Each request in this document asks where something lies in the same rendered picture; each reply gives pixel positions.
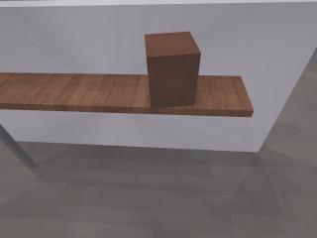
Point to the carton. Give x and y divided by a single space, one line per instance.
173 61

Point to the table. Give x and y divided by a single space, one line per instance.
216 95

